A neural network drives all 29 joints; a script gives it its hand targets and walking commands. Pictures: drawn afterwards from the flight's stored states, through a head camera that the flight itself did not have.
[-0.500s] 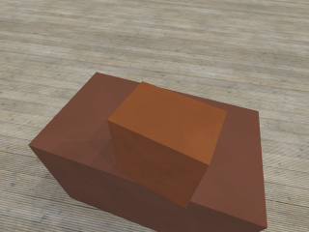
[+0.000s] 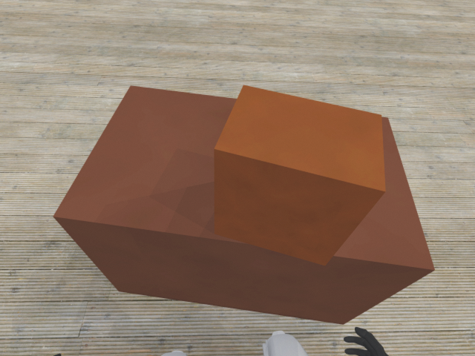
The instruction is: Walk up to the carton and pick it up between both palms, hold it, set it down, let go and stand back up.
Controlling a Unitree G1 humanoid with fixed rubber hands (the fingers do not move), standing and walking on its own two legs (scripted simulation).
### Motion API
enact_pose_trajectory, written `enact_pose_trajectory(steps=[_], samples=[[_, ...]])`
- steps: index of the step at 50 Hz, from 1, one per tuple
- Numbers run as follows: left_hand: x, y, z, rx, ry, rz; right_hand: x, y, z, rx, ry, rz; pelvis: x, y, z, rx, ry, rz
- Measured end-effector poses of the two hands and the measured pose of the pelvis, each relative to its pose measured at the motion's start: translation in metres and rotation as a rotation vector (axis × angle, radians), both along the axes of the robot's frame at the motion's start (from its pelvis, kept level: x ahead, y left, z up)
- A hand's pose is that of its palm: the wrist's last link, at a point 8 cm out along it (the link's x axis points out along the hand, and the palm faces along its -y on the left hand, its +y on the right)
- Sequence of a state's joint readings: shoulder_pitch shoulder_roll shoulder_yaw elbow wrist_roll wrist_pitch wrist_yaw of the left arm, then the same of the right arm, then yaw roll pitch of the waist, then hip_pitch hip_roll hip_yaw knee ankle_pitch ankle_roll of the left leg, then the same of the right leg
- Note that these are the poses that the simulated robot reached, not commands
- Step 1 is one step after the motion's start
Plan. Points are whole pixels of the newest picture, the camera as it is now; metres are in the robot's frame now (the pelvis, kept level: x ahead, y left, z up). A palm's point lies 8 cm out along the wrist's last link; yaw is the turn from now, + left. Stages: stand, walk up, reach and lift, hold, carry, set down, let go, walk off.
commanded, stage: walk up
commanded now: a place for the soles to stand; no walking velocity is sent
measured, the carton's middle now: (287, 182) +0.46 -0.09 -0.01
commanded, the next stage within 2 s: none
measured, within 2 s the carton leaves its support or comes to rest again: neither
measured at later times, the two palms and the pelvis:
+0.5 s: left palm out of the picture +0.06 +0.25 -0.09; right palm out of the picture -0.06 -0.24 -0.11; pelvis -0.02 +0.02 +0.02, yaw -16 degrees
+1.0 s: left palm (89, 346) +0.16 +0.25 -0.11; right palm out of the picture -0.01 -0.23 -0.11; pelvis +0.04 +0.03 +0.02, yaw -21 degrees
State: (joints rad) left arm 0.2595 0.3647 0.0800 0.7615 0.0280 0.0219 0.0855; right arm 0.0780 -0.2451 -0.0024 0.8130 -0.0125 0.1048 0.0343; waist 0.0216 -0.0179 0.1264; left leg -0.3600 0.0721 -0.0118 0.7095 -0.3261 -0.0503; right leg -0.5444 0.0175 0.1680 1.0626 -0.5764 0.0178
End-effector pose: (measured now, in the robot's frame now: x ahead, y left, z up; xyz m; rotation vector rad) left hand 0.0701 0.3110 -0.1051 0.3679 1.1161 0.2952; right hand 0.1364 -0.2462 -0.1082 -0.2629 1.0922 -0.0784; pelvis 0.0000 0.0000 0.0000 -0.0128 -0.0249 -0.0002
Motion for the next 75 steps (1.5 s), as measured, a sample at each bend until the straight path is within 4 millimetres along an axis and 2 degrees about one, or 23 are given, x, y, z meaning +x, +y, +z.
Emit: enact_pose_trajectory(steps=[3, 9, 16, 20, 24, 27, 32, 36, 46, 55, 62, 75], samples=[[0.014, -0.003, 0.008, -0.04, -0.042, -0.057, -0.035, 0.005, 0.005, -0.009, 0.02, -0.073, -0.006, 0.012, 0.008, -0.006, -0.004, -0.023], [0.012, -0.012, 0.009, -0.093, 0.012, -0.163, -0.087, 0.005, 0.007, -0.042, -0.004, -0.168, -0.016, 0.025, 0.012, 0.012, 0.0, -0.097], [0.017, -0.044, 0.008, -0.146, 0.001, -0.243, -0.165, -0.015, -0.006, -0.052, 0.097, -0.259, -0.028, 0.016, 0.009, 0.001, -0.013, -0.191], [0.003, -0.058, 0.011, -0.152, 0.026, -0.224, -0.189, -0.011, -0.008, -0.008, 0.15, -0.297, -0.026, 0.013, 0.015, 0.007, -0.013, -0.236], [-0.008, -0.06, 0.012, -0.156, 0.089, -0.229, -0.194, 0.0, -0.005, 0.009, 0.156, -0.303, -0.02, 0.018, 0.021, 0.011, -0.01, -0.271], [-0.005, -0.055, 0.006, -0.166, 0.114, -0.24, -0.192, 0.01, -0.005, 0.01, 0.149, -0.315, -0.014, 0.023, 0.02, 0.006, -0.01, -0.288], [0.022, -0.045, -0.01, -0.181, 0.14, -0.299, -0.179, 0.028, -0.006, -0.002, 0.102, -0.373, 0.002, 0.035, 0.012, 0.02, -0.012, -0.314], [0.045, -0.049, -0.01, -0.19, 0.133, -0.352, -0.175, 0.037, -0.001, 0.009, 0.112, -0.422, 0.012, 0.036, 0.016, 0.028, -0.006, -0.331], [0.077, -0.059, -0.004, -0.159, 0.149, -0.404, -0.155, 0.028, -0.002, 0.028, 0.125, -0.442, 0.032, 0.03, 0.02, 0.039, 0.009, -0.354], [0.1, -0.071, 0.0, -0.134, 0.127, -0.433, -0.144, 0.014, -0.008, 0.031, 0.113, -0.458, 0.039, 0.022, 0.018, 0.042, 0.005, -0.383], [0.108, -0.078, 0.0, -0.131, 0.127, -0.461, -0.152, 0.008, -0.009, 0.027, 0.127, -0.48, 0.039, 0.018, 0.019, 0.044, 0.006, -0.409], [0.109, -0.08, -0.001, -0.118, 0.151, -0.503, -0.188, 0.012, -0.01, 0.023, 0.196, -0.535, 0.035, 0.017, 0.019, 0.047, 0.006, -0.451]])
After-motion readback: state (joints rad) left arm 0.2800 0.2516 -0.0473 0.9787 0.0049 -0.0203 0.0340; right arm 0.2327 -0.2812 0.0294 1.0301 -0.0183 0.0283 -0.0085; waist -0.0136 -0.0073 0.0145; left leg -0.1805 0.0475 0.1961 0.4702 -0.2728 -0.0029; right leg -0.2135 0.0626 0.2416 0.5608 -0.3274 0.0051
